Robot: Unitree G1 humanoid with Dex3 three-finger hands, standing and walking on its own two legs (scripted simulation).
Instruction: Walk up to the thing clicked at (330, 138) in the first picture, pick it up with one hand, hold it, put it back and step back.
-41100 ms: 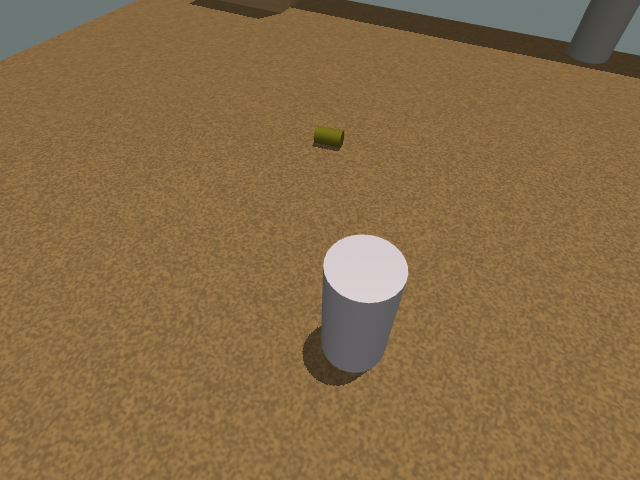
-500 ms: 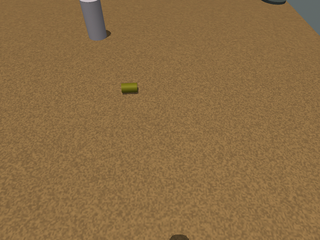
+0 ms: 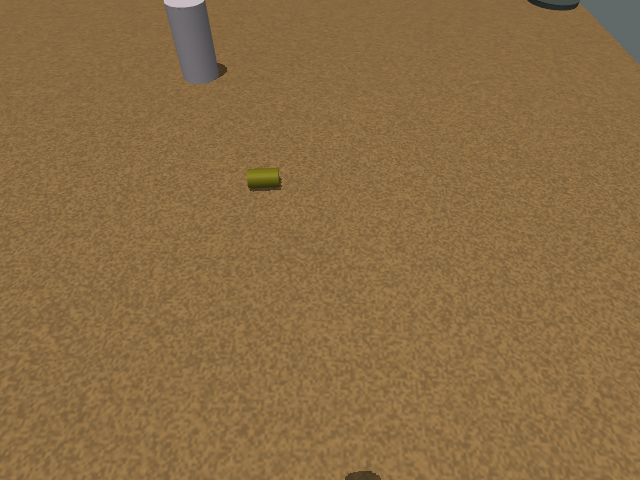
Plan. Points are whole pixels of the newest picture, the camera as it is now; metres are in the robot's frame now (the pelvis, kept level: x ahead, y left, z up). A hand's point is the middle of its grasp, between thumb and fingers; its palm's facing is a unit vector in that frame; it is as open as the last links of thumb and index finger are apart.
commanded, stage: stand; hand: left
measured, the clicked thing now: (263, 178) +1.44 +0.25 -0.74
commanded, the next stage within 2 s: walk up in 0.68 s
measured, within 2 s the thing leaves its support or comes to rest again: neither
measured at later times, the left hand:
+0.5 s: hand out of the picture +0.07 +0.25 -0.16, palm faces -0.03 -0.94 -0.34, open 7.4 cm
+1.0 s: hand out of the picture +0.10 +0.25 -0.14, palm faces +0.01 -0.90 -0.44, open 7.4 cm
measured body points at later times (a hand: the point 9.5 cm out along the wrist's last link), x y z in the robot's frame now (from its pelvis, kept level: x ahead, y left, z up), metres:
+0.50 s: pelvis +0.00 +0.00 +0.00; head +0.01 +0.00 +0.45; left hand +0.07 +0.30 -0.13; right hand +0.07 -0.31 -0.13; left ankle +0.00 +0.13 -0.75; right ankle -0.02 -0.14 -0.75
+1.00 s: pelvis +0.05 -0.05 -0.02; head +0.04 -0.07 +0.43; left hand +0.10 +0.30 -0.11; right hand +0.08 -0.39 -0.15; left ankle +0.00 +0.11 -0.71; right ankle +0.05 -0.16 -0.75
